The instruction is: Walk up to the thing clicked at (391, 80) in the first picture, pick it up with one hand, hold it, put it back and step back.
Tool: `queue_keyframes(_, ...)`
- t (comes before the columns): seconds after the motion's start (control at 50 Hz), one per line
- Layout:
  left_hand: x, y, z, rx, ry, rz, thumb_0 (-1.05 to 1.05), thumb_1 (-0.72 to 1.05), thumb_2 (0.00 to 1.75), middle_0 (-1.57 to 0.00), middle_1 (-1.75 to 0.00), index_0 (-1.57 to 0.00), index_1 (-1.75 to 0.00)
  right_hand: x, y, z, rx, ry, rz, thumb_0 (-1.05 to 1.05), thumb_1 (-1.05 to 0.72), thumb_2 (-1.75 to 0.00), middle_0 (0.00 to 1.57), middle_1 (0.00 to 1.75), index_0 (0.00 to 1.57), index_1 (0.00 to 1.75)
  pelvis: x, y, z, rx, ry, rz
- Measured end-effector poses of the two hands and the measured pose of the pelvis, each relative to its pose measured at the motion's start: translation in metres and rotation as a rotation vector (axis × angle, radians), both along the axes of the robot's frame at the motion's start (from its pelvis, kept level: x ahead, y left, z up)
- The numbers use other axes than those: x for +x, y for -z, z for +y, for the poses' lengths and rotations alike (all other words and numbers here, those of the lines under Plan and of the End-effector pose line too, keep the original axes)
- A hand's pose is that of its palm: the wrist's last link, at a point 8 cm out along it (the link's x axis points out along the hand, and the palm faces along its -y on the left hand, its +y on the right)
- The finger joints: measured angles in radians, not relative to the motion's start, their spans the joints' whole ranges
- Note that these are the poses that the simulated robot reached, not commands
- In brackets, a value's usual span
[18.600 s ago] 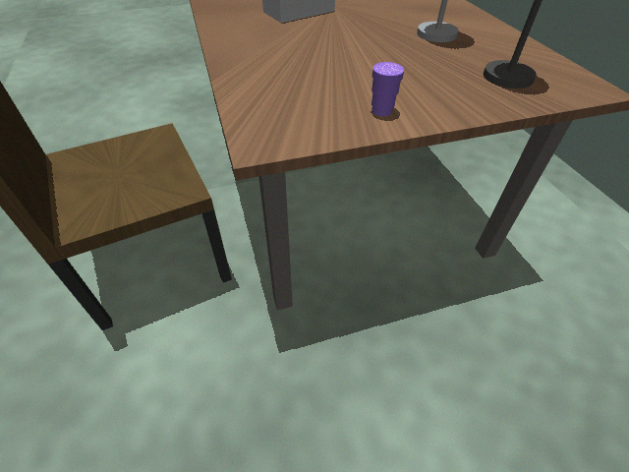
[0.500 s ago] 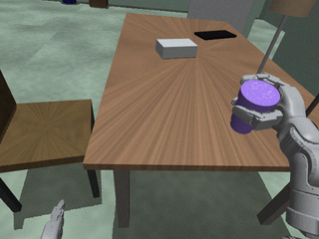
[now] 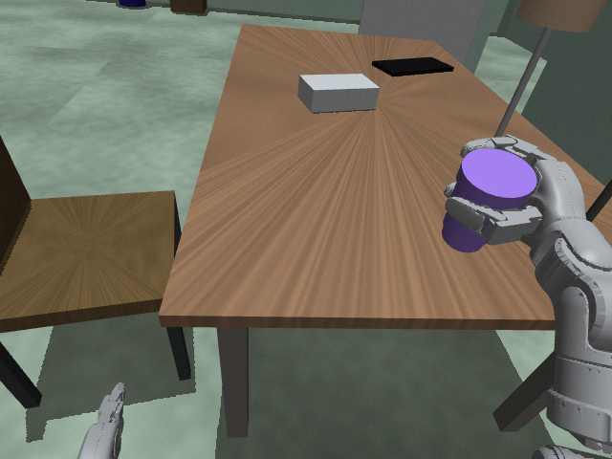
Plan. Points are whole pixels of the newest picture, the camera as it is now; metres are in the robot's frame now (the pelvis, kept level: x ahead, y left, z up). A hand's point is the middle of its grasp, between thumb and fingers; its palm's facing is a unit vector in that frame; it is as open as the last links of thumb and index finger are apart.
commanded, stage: crouch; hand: right
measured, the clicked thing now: (478, 207) +0.34 -0.17 +0.24
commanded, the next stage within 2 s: lower in 1.20 s
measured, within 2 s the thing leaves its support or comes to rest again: neither
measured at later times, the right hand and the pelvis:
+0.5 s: hand (440, 207) +0.42 -0.16 +0.18, palm faces +0.07 +1.00 +0.00, open 9.4 cm; pelvis -0.01 +0.00 +0.00, yaw +1 degrees
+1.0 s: hand (423, 205) +0.46 -0.16 +0.15, palm faces +0.04 +1.00 +0.01, open 9.4 cm; pelvis +0.00 +0.00 +0.00, yaw +2 degrees
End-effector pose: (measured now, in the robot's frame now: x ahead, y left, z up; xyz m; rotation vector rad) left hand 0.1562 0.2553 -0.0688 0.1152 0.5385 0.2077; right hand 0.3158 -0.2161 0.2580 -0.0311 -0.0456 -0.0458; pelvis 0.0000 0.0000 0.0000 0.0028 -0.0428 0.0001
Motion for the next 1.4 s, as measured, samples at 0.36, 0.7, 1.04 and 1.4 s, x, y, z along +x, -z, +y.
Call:
queue_keyframes(0.36, -0.017, 0.001, 0.006, 0.036, -0.033, 0.027, -0.01, -0.51, 0.05, -0.05, -0.05, -0.05, -0.04, 0.051, 0.060, 0.003, 0.045, 0.018, 0.113, -0.02, 0.31, -1.06, 0.77, 1.01, 0.78, 1.02, -0.006, 0.002, 0.001, -0.004, -0.012, 0.040)
queue_keyframes(0.7, -0.031, 0.003, 0.005, 0.065, -0.063, 0.075, -0.01, -0.52, 0.05, -0.06, -0.05, -0.06, -0.04, 0.101, 0.091, 0.004, 0.039, 0.013, 0.096, -0.02, 0.31, -1.06, 0.77, 1.01, 0.78, 1.02, -0.005, 0.003, -0.001, -0.007, -0.035, 0.099)
queue_keyframes(1.04, -0.035, 0.001, 0.005, 0.083, -0.086, 0.132, -0.01, -0.53, 0.06, -0.06, -0.05, -0.06, -0.04, 0.128, 0.111, 0.004, 0.050, -0.010, 0.080, -0.02, 0.31, -1.06, 0.77, 1.01, 0.78, 1.02, -0.001, 0.005, -0.005, -0.007, -0.044, 0.152)
queue_keyframes(1.4, -0.036, 0.002, 0.003, 0.088, -0.093, 0.162, -0.01, -0.53, 0.06, -0.06, -0.04, -0.05, -0.04, 0.148, 0.127, 0.004, 0.051, 0.001, 0.088, -0.02, 0.31, -1.06, 0.76, 1.01, 0.78, 1.02, 0.003, 0.008, -0.009, -0.002, -0.054, 0.199)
